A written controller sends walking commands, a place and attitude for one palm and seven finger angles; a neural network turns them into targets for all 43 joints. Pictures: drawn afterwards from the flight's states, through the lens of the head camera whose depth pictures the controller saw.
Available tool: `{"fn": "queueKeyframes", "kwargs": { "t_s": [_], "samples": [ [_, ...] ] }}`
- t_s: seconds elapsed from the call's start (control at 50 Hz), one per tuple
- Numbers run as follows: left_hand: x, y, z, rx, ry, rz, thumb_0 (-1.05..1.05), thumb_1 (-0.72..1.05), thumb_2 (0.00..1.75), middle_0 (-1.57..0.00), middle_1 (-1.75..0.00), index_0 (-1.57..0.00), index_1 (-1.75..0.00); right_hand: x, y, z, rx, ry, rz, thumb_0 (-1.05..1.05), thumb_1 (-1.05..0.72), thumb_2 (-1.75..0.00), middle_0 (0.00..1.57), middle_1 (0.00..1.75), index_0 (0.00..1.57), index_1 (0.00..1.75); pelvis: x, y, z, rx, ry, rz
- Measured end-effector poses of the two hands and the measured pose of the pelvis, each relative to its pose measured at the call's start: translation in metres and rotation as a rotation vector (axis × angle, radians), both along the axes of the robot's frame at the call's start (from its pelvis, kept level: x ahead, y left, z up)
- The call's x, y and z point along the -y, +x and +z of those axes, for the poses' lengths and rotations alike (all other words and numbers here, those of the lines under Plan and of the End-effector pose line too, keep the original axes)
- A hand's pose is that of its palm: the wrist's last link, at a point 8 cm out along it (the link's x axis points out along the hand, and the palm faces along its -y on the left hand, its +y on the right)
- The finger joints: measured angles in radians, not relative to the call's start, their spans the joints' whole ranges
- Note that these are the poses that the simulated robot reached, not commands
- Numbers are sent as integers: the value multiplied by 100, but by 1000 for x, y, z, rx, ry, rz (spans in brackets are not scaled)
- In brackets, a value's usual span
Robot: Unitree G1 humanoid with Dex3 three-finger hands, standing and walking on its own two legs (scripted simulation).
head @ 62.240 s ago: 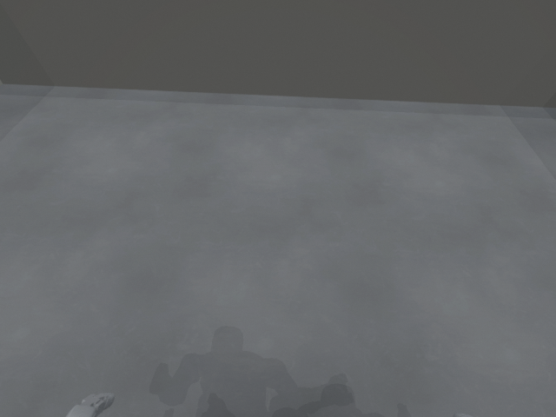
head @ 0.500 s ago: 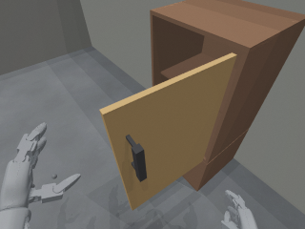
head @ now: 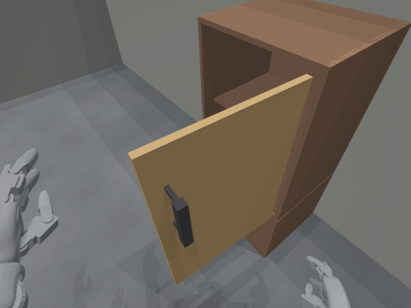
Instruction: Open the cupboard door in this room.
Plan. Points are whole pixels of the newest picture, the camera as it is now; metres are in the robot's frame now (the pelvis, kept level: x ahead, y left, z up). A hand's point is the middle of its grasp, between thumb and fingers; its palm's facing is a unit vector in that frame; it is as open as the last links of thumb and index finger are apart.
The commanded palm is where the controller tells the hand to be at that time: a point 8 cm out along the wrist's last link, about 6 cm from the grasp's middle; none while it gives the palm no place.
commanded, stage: draw the hand back to the body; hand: left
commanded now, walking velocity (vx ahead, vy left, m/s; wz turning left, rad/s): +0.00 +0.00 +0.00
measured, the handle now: (178, 216) +0.28 +0.10 +0.04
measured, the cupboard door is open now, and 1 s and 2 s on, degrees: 86 86 86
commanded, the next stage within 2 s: step back with the hand held close in 0.16 s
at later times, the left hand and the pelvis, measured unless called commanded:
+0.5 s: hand (49, 233) +0.17 +0.26 +0.14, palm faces +0.38 -0.79 -0.48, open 7.4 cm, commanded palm +0.11 +0.30 +0.17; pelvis -0.04 +0.00 +0.00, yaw +0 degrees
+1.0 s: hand out of the picture +0.08 +0.28 +0.15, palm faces +0.47 -0.72 -0.51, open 7.4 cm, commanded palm +0.02 +0.32 +0.17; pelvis -0.11 +0.02 -0.03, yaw +2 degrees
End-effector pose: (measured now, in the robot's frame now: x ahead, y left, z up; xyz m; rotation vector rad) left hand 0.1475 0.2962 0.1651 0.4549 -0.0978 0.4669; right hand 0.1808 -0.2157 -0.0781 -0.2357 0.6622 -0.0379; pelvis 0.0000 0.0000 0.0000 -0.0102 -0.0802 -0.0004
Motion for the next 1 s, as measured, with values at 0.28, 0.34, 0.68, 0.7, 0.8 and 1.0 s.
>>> {"fn": "queueKeyframes", "kwargs": {
  "t_s": [0.28, 0.34, 0.68, 0.7, 0.8, 1.0],
  "samples": [
    [5, -15, 7, 29, 22, -3, 2, 89, 89, -21, -30, -21, -30, 8, -17, -1, 3, 4, -20, 1, -90, -90, 20, 30, 21, 30, 6, -11, 0, 20, 0, -3],
    [3, -16, 8, 37, 30, -5, 2, 89, 90, -21, -30, -21, -30, 9, -20, 0, 1, 4, -23, 1, -90, -90, 20, 30, 21, 30, 7, -16, 0, 7, -4, 2],
    [-9, -42, 9, -11, 159, -131, 2, 89, 89, -22, -30, -22, -30, 16, -76, 0, -58, -55, -152, 1, -90, -90, 20, 30, 21, 30, -13, -61, -6, -71, 5, -18],
    [-12, -45, 9, -1, 163, -125, 2, 89, 89, -22, -30, -22, -30, 14, -81, 0, -57, -56, -152, 1, -90, -90, 20, 30, 21, 30, -15, -64, -7, -70, 5, -18],
    [-21, -65, 6, 35, 168, -102, 2, 89, 90, -22, -30, -22, -30, 5, -100, -2, -43, -56, -138, 1, -90, -90, 20, 30, 21, 30, -20, -83, -12, -63, 7, -16],
    [-19, -111, 7, 128, 217, -59, 2, 89, 90, -22, -30, -22, -30, -3, -130, -17, -41, -53, -74, 1, -90, -90, 20, 30, 21, 30, -15, -114, -25, -41, 1, 30]
  ]
}}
